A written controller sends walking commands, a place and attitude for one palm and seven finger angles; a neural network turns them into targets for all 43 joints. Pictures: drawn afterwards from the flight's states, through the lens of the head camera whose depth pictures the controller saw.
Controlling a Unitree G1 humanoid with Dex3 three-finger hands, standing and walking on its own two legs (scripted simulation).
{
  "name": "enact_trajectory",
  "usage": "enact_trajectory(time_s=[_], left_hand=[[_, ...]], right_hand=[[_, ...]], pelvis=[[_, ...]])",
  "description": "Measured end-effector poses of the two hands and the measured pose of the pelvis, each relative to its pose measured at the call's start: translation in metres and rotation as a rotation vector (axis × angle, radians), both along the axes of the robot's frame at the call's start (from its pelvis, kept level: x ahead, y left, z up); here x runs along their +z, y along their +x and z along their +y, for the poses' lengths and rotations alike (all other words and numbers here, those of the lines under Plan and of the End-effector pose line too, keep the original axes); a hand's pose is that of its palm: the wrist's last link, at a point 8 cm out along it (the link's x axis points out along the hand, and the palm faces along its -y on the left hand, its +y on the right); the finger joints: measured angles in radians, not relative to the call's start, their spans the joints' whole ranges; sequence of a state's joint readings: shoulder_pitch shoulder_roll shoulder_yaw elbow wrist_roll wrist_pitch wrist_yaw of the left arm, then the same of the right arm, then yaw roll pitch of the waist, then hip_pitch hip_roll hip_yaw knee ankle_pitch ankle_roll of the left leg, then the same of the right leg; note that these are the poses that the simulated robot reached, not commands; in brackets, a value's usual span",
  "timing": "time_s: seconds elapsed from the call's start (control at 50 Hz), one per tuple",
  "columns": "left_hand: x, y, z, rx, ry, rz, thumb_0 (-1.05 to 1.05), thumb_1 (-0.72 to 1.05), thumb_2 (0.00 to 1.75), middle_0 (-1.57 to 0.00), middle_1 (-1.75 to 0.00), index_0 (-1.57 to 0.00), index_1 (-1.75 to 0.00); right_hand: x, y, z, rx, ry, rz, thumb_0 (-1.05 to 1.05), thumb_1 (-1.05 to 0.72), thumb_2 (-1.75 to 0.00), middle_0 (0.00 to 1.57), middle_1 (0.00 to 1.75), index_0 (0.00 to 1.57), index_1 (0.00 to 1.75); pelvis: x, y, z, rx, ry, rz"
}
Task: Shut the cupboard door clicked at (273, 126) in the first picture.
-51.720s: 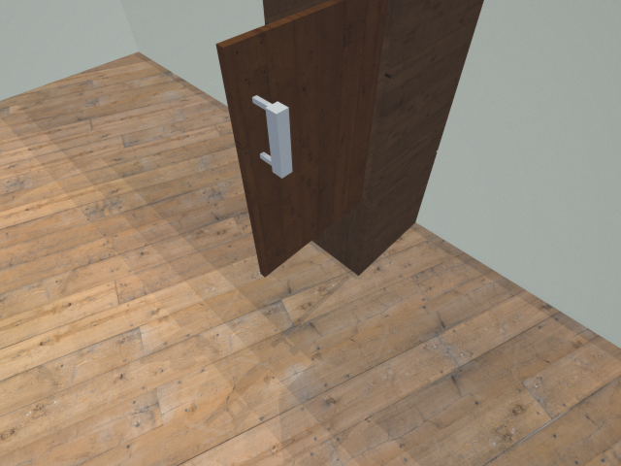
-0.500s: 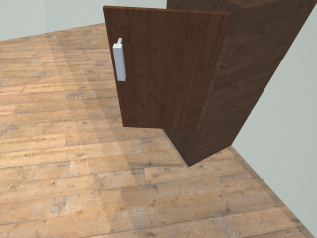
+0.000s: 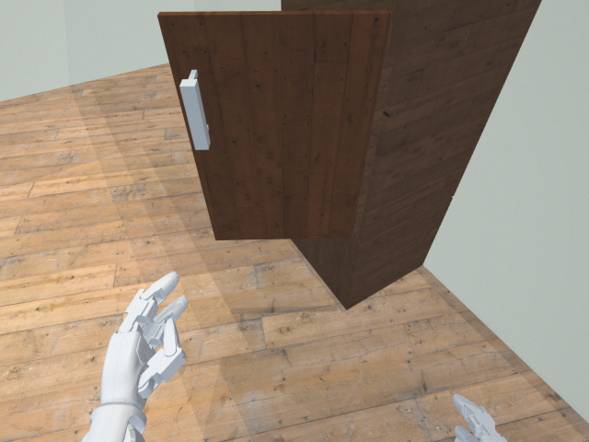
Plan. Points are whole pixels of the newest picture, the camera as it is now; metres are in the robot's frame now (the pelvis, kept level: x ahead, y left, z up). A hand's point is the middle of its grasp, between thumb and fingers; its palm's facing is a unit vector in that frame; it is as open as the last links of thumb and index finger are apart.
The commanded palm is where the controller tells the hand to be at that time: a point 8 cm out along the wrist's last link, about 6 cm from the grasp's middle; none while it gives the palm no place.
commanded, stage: raise the hand and make a fist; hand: left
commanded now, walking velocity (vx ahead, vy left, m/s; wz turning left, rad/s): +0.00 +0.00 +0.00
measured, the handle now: (198, 110) +0.68 +0.19 +0.11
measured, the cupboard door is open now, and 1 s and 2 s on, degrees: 60 60 60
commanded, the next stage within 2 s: bring the fist close to the handle in 1.64 s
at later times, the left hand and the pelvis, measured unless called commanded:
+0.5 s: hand (183, 379) +0.21 +0.14 +0.02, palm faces -0.07 -1.00 +0.00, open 4.4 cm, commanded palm +0.16 +0.22 +0.03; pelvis +0.00 -0.03 -0.05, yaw +1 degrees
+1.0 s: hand (125, 351) +0.21 +0.19 +0.09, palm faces +0.08 -1.00 -0.05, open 3.0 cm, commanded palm +0.19 +0.24 +0.09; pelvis +0.01 -0.01 -0.02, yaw +2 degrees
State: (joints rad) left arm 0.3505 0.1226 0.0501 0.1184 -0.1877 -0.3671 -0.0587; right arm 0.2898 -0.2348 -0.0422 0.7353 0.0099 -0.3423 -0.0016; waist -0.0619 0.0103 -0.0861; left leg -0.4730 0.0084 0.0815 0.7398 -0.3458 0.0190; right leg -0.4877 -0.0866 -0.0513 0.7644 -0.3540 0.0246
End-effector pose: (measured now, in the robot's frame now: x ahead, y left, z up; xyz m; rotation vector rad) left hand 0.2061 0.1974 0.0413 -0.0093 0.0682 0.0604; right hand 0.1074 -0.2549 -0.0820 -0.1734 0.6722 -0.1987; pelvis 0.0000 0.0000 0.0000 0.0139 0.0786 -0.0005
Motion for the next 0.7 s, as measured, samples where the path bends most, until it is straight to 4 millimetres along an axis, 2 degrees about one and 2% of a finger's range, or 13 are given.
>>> enact_trajectory(time_s=[0.04,0.08,0.16,0.22,0.28,0.32,0.36,0.42,0.46,0.52,0.58,0.64,0.7], left_hand=[[-0.014,-0.011,-0.008,-0.060,-0.053,-0.074,0.01,0.92,0.90,-0.33,-0.44,-0.32,-0.44],[-0.037,-0.031,-0.006,-0.066,-0.061,-0.071,0.00,0.91,0.90,-0.36,-0.47,-0.36,-0.48],[-0.071,-0.082,0.018,0.036,-0.005,0.064,0.01,0.90,0.90,-0.44,-0.55,-0.43,-0.56],[-0.061,-0.104,0.035,0.117,0.060,0.046,0.01,0.90,0.90,-0.49,-0.61,-0.49,-0.61],[-0.031,-0.098,0.034,0.110,0.089,-0.121,0.02,0.90,0.90,-0.54,-0.67,-0.54,-0.67],[-0.015,-0.080,0.023,0.041,0.082,-0.227,0.02,0.90,0.90,-0.58,-0.71,-0.57,-0.71],[-0.008,-0.057,0.009,-0.058,0.068,-0.256,0.02,0.90,0.90,-0.61,-0.75,-0.61,-0.75],[-0.015,-0.025,-0.006,-0.178,0.039,-0.131,0.01,0.90,0.90,-0.67,-0.81,-0.66,-0.81],[-0.022,-0.015,-0.007,-0.187,0.018,-0.007,0.01,0.90,0.90,-0.71,-0.85,-0.70,-0.85],[-0.019,-0.016,0.007,-0.090,0.009,0.086,0.01,0.89,0.90,-0.76,-0.91,-0.76,-0.91],[-0.002,-0.027,0.027,0.033,0.045,0.046,0.01,0.89,0.90,-0.82,-0.97,-0.81,-0.97],[0.015,-0.035,0.038,0.073,0.088,-0.046,0.01,0.90,0.90,-0.87,-1.03,-0.86,-1.03],[0.017,-0.035,0.034,0.014,0.078,-0.097,0.01,0.90,0.90,-0.92,-1.09,-0.92,-1.09]], right_hand=[[0.009,0.024,-0.009,0.036,-0.034,-0.064,0.02,-0.91,-0.90,0.20,0.30,0.21,0.30],[0.017,0.048,-0.017,0.082,-0.076,-0.112,0.02,-0.91,-0.90,0.20,0.30,0.20,0.30],[0.020,0.095,-0.021,0.187,-0.133,-0.187,0.01,-0.91,-0.90,0.20,0.30,0.20,0.30],[0.013,0.121,-0.012,0.254,-0.136,-0.232,0.01,-0.91,-0.90,0.20,0.30,0.20,0.30],[-0.001,0.135,0.003,0.294,-0.105,-0.258,0.01,-0.90,-0.90,0.20,0.30,0.20,0.30],[-0.012,0.135,0.014,0.297,-0.068,-0.257,0.01,-0.90,-0.90,0.20,0.30,0.20,0.30],[-0.023,0.128,0.022,0.276,-0.024,-0.233,0.01,-0.90,-0.90,0.20,0.30,0.20,0.30],[-0.033,0.106,0.027,0.208,0.039,-0.158,0.01,-0.90,-0.90,0.20,0.30,0.21,0.30],[-0.036,0.088,0.026,0.152,0.067,-0.098,0.01,-0.90,-0.90,0.20,0.30,0.21,0.30],[-0.035,0.063,0.019,0.080,0.074,-0.020,0.02,-0.90,-0.90,0.20,0.30,0.21,0.31],[-0.032,0.044,0.010,0.050,0.045,0.040,0.02,-0.90,-0.90,0.20,0.30,0.21,0.30],[-0.030,0.036,0.001,0.070,0.000,0.072,0.02,-0.90,-0.90,0.20,0.30,0.21,0.30],[-0.028,0.036,-0.005,0.093,-0.039,0.069,0.02,-0.90,-0.90,0.20,0.30,0.21,0.30]], pelvis=[[-0.011,-0.003,-0.008,-0.005,0.005,0.029],[-0.023,-0.006,-0.016,0.000,0.006,0.051],[-0.044,-0.010,-0.027,0.027,-0.011,0.081],[-0.056,-0.011,-0.032,0.054,-0.035,0.103],[-0.064,-0.013,-0.034,0.068,-0.056,0.116],[-0.068,-0.015,-0.035,0.070,-0.064,0.119],[-0.068,-0.015,-0.035,0.065,-0.064,0.122],[-0.062,-0.012,-0.034,0.051,-0.052,0.121],[-0.054,-0.007,-0.033,0.040,-0.040,0.114],[-0.042,0.002,-0.030,0.025,-0.028,0.100],[-0.034,0.008,-0.027,0.021,-0.025,0.092],[-0.032,0.008,-0.023,0.031,-0.030,0.087],[-0.033,0.004,-0.018,0.039,-0.039,0.085]])
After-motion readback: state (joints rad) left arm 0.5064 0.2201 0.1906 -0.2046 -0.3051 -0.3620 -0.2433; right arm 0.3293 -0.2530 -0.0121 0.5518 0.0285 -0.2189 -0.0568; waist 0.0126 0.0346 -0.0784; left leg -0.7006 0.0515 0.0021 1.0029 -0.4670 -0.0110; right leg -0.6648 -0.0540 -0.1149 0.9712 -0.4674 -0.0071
